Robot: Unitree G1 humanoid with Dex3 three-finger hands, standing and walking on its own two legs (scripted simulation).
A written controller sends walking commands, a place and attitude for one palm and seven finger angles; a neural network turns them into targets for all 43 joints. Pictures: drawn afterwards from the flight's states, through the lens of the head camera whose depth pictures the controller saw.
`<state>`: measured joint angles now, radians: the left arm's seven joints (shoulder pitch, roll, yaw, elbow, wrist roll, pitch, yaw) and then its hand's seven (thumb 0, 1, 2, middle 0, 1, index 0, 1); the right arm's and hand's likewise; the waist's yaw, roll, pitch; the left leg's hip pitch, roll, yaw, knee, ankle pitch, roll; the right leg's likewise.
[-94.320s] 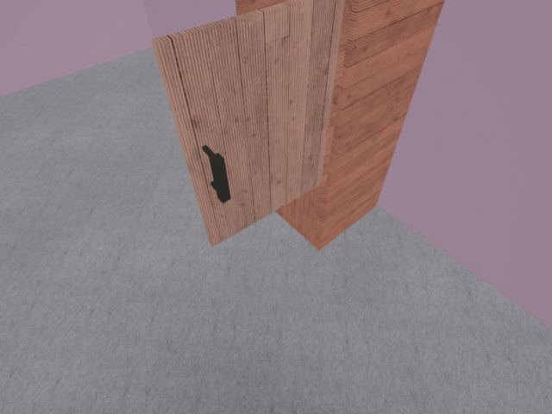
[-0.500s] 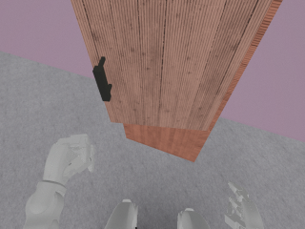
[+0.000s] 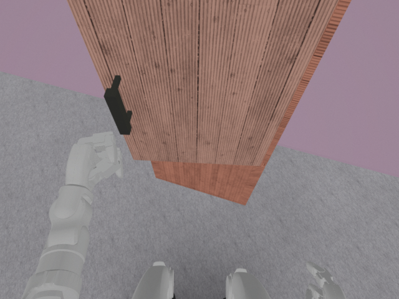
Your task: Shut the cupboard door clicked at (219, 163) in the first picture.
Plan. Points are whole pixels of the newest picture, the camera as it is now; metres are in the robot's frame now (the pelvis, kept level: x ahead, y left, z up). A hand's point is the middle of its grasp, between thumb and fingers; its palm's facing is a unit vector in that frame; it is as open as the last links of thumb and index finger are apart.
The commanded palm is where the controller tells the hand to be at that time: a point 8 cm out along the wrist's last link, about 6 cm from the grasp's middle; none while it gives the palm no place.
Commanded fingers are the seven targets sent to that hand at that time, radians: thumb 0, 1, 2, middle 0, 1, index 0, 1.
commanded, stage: bring the fist close to the handle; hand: left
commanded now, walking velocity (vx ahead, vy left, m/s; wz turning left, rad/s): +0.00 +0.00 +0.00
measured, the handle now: (121, 106) +0.51 +0.20 +0.05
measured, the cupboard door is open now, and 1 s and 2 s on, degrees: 15 14 0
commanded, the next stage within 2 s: push the door shut along its arc in 0.64 s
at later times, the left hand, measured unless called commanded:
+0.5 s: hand (126, 136) +0.43 +0.17 +0.05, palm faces -0.03 -1.00 -0.02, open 3.1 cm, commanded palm +0.40 +0.22 +0.05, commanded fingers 0.00 0.90 0.90 -1.30 -1.50 -1.30 -1.50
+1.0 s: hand (131, 129) +0.44 +0.16 +0.05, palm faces -0.08 -1.00 -0.05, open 3.2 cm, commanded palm +0.44 +0.21 +0.05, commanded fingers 0.00 0.90 0.90 -1.30 -1.50 -1.30 -1.50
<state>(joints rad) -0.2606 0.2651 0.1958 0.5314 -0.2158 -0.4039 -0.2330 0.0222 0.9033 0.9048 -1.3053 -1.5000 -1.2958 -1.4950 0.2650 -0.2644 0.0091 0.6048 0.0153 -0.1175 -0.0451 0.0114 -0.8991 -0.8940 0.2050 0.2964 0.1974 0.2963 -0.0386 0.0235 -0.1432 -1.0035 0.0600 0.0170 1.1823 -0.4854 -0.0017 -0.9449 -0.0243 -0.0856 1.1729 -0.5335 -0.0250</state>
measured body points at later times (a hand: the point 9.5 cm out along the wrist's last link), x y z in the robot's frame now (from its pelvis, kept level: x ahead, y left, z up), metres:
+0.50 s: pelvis +0.00 +0.01 +0.00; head +0.10 +0.01 +0.44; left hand +0.42 +0.22 +0.05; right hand +0.07 -0.26 -0.12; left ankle +0.04 +0.12 -0.64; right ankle +0.02 -0.11 -0.64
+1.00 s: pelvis -0.01 +0.00 -0.01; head +0.10 +0.01 +0.43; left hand +0.44 +0.21 +0.06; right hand +0.08 -0.26 -0.12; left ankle +0.04 +0.12 -0.64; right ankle +0.02 -0.11 -0.64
